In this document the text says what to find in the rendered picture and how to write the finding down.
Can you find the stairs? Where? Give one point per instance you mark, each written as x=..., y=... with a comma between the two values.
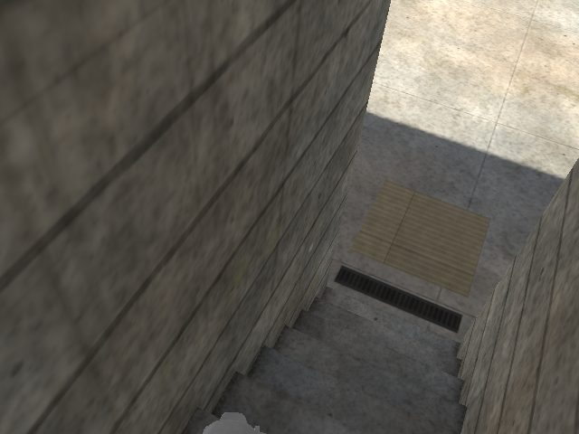
x=346, y=367

